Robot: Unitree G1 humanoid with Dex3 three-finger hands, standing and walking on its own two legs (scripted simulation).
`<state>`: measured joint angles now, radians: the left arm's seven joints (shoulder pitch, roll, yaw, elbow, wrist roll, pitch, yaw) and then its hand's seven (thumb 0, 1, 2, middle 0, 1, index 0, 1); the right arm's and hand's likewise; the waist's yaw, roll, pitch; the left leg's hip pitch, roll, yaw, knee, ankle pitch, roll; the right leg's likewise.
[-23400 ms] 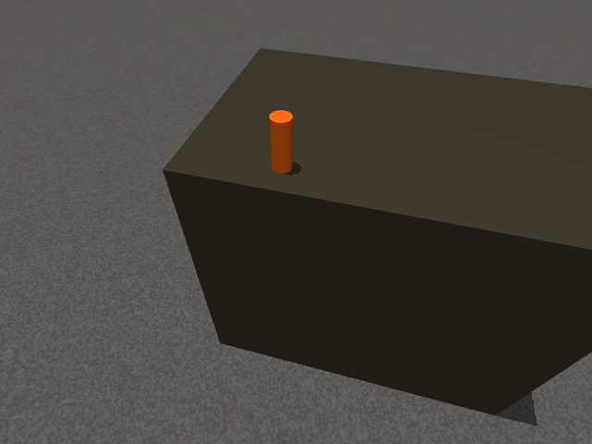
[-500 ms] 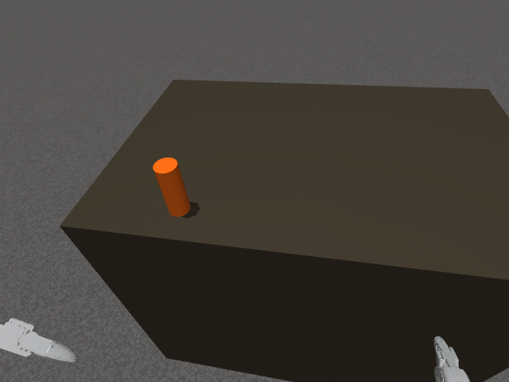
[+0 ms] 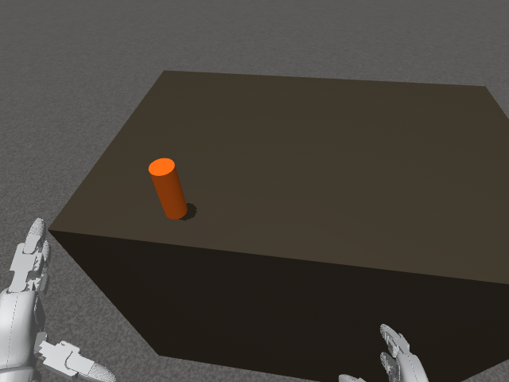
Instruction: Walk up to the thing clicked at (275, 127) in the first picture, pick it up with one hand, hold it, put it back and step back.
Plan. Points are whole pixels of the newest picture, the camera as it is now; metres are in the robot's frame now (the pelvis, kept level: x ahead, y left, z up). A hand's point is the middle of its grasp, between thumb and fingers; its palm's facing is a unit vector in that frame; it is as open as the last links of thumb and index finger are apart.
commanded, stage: home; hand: left
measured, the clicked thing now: (169, 190) +0.41 +0.18 +0.08
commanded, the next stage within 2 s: none
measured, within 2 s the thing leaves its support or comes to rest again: neither
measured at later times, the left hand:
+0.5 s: hand (164, 370) +0.18 +0.18 -0.10, palm faces +0.09 -0.97 -0.20, open 17.6 cm
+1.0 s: hand out of the picture +0.14 +0.20 -0.13, palm faces -0.07 -0.94 -0.33, open 17.6 cm
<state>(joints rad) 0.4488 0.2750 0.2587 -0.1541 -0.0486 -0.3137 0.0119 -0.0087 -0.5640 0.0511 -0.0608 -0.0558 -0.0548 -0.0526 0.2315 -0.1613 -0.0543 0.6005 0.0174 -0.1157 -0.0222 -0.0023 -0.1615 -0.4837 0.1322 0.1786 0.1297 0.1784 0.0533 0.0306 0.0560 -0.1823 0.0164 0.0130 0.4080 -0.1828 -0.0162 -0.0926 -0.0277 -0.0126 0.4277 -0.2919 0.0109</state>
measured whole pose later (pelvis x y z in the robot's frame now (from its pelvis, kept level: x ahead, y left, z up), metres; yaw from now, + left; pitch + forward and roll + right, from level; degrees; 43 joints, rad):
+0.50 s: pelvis +0.01 +0.00 +0.00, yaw +0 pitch +0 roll +0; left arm 0.26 0.17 0.02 0.53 0.00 -0.13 0.06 -0.01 -0.58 0.03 -0.06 -0.05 -0.05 -0.04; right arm 0.19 -0.20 0.00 0.69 0.00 -0.06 -0.05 0.01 -0.89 -0.89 0.20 0.29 0.20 0.29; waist 0.01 -0.02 0.06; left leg -0.25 0.02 0.02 0.45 -0.21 -0.02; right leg -0.15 -0.02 -0.01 0.46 -0.31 0.01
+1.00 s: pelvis +0.00 -0.01 -0.01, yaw -1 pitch -1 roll +0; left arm 0.21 0.28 -0.02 0.76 0.04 -0.06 0.03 -0.01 -0.57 0.03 -0.06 -0.05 -0.05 -0.04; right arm 0.18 -0.28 -0.01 0.78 -0.04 -0.01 0.01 0.01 -0.90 -0.90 0.21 0.30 0.20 0.30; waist -0.01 0.02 0.01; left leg -0.25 0.04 0.02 0.49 -0.22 -0.03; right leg -0.16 -0.01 0.00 0.50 -0.32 0.00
